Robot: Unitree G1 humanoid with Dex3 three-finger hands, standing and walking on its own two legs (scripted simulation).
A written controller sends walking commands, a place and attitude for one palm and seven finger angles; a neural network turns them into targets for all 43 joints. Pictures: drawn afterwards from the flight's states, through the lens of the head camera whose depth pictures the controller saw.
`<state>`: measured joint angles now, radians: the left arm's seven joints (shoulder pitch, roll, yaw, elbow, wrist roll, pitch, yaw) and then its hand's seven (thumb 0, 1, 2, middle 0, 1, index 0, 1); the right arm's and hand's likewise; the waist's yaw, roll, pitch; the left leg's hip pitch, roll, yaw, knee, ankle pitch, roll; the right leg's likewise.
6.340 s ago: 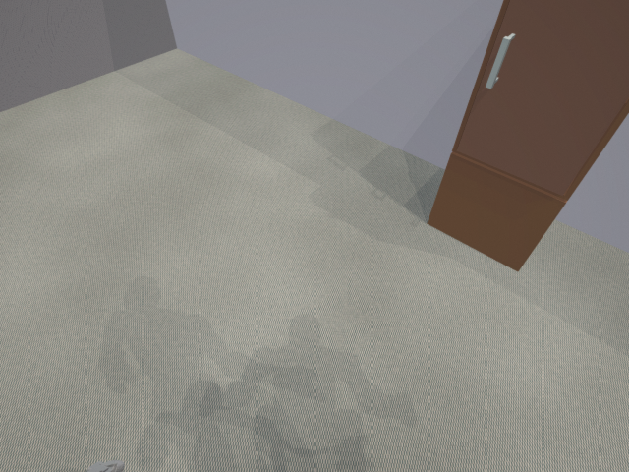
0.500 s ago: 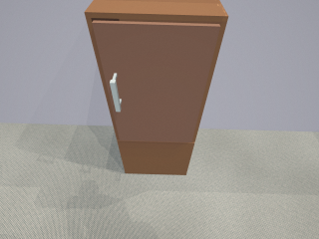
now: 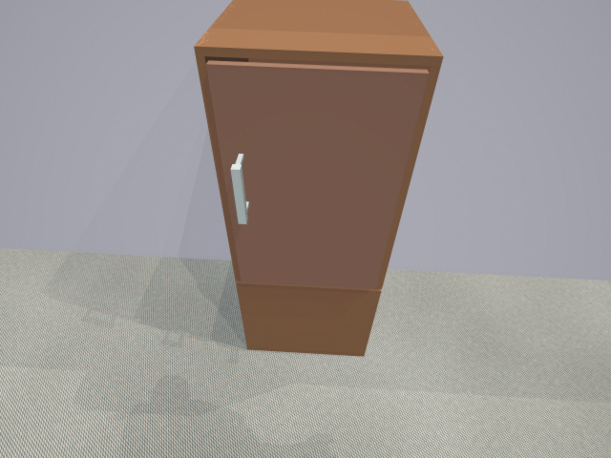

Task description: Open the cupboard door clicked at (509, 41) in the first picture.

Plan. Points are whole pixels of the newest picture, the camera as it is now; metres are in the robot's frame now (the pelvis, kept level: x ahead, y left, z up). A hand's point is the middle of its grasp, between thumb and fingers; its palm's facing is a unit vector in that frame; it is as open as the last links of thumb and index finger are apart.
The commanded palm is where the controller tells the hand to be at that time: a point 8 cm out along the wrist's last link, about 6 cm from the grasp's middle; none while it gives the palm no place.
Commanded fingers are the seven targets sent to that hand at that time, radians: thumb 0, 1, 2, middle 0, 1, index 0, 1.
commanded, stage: look again from close up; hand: left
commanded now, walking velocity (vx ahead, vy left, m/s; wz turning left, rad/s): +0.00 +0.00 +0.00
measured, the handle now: (241, 189) +0.62 +0.17 +0.00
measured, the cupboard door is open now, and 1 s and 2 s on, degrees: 0 0 0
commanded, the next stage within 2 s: shuffle to correct the standing spot in 0.10 s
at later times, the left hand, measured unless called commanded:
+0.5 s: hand out of the picture -0.03 +0.17 -0.18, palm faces +0.01 -0.98 -0.17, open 7.4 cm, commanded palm none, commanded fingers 0.00 0.90 0.90 -0.20 -0.30 -0.20 -0.30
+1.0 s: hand out of the picture +0.12 +0.16 -0.18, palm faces +0.02 -0.97 -0.24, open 7.3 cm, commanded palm none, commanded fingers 0.00 0.90 0.90 -0.20 -0.30 -0.20 -0.30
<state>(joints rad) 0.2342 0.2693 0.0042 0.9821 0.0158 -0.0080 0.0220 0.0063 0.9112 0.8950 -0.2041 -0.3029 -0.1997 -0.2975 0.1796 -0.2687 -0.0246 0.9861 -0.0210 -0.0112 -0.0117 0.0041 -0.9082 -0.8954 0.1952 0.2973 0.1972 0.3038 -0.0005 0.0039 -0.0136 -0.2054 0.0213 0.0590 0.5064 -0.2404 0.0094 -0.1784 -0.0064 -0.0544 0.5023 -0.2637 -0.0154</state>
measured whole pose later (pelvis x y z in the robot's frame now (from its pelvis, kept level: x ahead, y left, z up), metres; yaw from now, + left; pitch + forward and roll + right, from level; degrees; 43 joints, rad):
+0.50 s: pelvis +0.01 +0.00 +0.00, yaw +0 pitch -2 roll +0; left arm 0.40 0.16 0.00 1.09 0.02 0.01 0.01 0.01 0.91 0.90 -0.20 -0.30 -0.20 -0.30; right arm 0.35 -0.16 -0.01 1.12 -0.02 0.01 -0.01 0.00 -0.91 -0.90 0.20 0.30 0.20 0.30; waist -0.01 -0.01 0.00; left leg -0.22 0.02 0.07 0.51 -0.25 0.02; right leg -0.20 -0.01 -0.04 0.52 -0.28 -0.02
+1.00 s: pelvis +0.09 -0.03 -0.01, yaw +0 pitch -1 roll +0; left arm 0.27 0.16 0.05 1.04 0.02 -0.01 0.04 0.04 0.95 0.89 -0.20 -0.30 -0.20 -0.30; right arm 0.37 -0.09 -0.03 1.14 -0.01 -0.01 -0.05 0.00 -0.91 -0.90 0.20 0.30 0.20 0.30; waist -0.03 0.02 0.06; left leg -0.15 0.07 0.06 0.63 -0.44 -0.03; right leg -0.31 -0.04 -0.13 0.63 -0.28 -0.03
